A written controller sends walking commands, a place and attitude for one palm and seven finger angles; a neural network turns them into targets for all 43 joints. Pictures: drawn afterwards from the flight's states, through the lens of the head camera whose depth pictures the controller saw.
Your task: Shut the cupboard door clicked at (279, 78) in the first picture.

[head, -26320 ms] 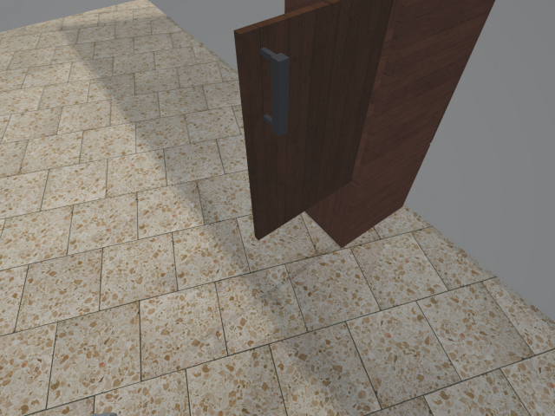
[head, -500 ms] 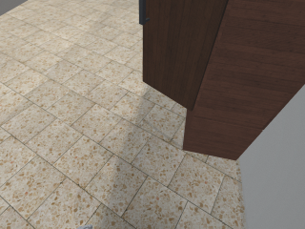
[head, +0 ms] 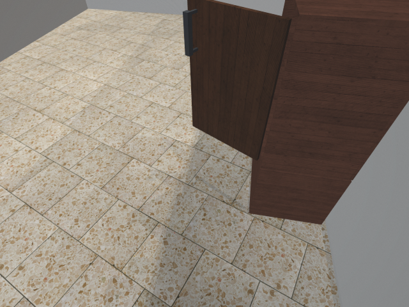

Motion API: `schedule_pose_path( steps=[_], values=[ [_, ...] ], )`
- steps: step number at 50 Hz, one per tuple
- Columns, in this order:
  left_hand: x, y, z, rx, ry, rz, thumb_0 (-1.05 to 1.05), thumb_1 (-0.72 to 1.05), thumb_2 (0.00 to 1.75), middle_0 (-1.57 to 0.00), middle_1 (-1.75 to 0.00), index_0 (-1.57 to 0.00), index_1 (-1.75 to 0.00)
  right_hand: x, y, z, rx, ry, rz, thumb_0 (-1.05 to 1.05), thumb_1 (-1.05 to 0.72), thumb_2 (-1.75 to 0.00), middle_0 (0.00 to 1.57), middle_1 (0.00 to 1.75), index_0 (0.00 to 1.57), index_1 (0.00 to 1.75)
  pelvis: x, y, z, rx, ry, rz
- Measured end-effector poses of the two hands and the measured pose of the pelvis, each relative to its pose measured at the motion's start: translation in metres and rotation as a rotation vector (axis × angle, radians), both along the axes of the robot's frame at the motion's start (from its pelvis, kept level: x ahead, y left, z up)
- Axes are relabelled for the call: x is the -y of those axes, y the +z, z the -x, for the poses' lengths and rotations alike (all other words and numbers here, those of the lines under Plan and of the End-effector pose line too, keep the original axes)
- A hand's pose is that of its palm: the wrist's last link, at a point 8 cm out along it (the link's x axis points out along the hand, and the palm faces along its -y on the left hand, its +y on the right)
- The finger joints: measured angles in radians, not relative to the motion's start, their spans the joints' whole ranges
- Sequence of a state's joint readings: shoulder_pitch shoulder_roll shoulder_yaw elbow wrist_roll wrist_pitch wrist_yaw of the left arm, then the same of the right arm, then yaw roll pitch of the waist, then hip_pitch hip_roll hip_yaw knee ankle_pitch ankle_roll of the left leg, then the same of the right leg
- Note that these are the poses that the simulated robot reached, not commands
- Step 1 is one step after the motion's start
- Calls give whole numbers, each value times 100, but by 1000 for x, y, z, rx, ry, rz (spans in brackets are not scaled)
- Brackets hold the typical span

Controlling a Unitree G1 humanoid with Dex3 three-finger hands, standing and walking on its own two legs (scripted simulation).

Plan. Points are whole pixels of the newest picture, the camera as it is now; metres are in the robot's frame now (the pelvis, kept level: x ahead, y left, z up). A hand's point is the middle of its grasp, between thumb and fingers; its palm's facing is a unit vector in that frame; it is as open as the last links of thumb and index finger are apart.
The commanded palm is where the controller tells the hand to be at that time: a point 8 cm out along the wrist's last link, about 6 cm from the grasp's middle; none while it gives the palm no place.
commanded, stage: let the arm hang, fingers relaxed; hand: left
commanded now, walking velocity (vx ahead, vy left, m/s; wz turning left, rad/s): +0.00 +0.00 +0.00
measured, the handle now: (191, 32) +0.99 +0.11 +0.13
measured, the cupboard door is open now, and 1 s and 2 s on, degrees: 61 61 61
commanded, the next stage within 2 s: look to check the result in 0.20 s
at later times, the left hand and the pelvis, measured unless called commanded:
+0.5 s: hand out of the picture +0.01 +0.20 -0.17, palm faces +0.02 -0.97 -0.25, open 7.4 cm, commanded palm none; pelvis +0.00 +0.00 +0.00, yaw +0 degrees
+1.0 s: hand out of the picture +0.08 +0.22 -0.16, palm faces +0.01 -0.95 -0.31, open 7.4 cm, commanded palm none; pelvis +0.02 -0.01 +0.00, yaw +1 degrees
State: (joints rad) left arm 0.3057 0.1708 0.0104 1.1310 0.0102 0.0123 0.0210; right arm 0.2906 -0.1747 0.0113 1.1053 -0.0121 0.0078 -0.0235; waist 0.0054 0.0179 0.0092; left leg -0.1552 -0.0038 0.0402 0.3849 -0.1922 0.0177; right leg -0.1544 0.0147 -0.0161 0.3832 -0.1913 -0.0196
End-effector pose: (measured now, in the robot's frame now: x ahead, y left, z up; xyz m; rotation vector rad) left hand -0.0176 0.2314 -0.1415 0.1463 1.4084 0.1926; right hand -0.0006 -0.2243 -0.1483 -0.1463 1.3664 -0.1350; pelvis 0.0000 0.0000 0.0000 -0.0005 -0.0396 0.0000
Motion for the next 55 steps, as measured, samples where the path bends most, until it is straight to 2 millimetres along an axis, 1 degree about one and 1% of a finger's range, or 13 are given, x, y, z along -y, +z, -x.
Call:
schedule_pose_path(
  steps=[5,10,17,23,28,34,42,48,51,55],
  values=[
    [10,-4,6,-13,-1,30,1,91,90,-20,-29,-20,-30,2,2,6,-9,-9,12,0,-91,-90,20,30,20,30,0,0,3,0,-3,0],
    [13,-6,6,-14,-5,42,1,91,90,-20,-29,-20,-30,5,4,13,-24,-18,23,0,-91,-90,20,30,20,30,0,0,4,-3,-4,2],
    [3,-4,-5,2,-17,19,1,91,90,-20,-29,-20,-30,8,4,17,-34,-24,31,0,-91,-90,20,30,20,30,0,0,4,-6,-4,2],
    [-11,2,-20,25,-31,-19,1,91,90,-20,-29,-20,-30,12,4,11,-28,-21,34,0,-91,-90,20,30,20,30,-1,0,2,-9,-5,0],
    [-22,7,-35,52,-44,-50,1,91,90,-20,-29,-20,-30,19,4,0,-10,-13,42,0,-91,-90,20,30,20,30,0,0,-1,-10,-5,-1],
    [-31,12,-54,84,-58,-73,1,91,90,-20,-29,-20,-30,32,8,-20,20,5,65,0,-90,-90,20,30,20,30,2,1,-5,-13,-3,-1],
    [-36,17,-77,125,-72,-91,1,91,90,-20,-29,-20,-30,51,15,-51,71,33,102,0,-90,-90,20,30,20,30,5,2,-12,-15,0,-2],
    [-38,20,-91,142,-82,-101,1,91,90,-20,-29,-20,-30,62,21,-73,104,50,120,0,-90,-90,20,30,20,30,8,3,-17,-17,2,-3],
    [-38,20,-95,149,-73,-108,1,91,90,-20,-29,-20,-30,64,21,-81,110,59,123,0,-90,-90,20,30,20,30,10,2,-19,-22,16,-4],
    [-31,15,-93,156,-41,-102,1,91,90,-20,-29,-20,-30,57,15,-86,92,80,105,0,-91,-90,20,30,19,30,12,-1,-20,-26,47,-3]
  ],
)
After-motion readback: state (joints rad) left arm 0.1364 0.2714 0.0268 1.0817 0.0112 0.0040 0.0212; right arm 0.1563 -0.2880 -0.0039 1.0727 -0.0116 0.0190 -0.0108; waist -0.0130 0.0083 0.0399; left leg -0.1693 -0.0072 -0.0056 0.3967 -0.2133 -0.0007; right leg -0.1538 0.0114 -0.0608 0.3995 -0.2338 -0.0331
